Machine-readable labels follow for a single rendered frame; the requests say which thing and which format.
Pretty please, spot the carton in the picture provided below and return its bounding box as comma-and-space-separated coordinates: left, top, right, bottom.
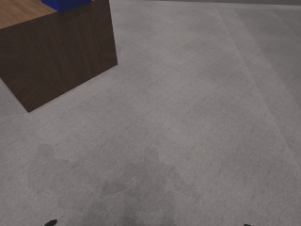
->
41, 0, 92, 12

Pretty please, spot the pedestal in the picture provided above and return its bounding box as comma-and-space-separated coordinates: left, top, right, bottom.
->
0, 0, 118, 113

